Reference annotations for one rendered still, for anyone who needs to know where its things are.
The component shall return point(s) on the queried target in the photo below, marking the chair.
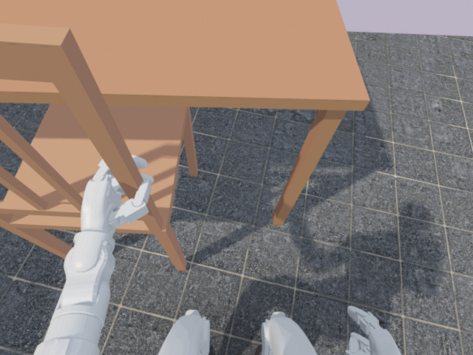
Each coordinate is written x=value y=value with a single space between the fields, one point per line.
x=72 y=139

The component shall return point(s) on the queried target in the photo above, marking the right robot thigh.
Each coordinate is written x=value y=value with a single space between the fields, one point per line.
x=282 y=336

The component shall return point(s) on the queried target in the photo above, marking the table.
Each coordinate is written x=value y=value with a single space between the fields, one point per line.
x=259 y=54

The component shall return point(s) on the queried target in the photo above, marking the robot left hand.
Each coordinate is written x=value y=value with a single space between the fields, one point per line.
x=103 y=193

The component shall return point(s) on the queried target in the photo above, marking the robot left forearm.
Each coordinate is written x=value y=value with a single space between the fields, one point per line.
x=79 y=316

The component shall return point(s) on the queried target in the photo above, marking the left robot thigh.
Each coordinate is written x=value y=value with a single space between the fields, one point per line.
x=190 y=335

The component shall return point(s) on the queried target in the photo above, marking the robot thigh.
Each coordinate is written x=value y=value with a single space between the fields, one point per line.
x=282 y=336
x=190 y=335

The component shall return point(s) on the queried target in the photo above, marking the robot right hand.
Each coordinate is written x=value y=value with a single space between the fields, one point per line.
x=380 y=340

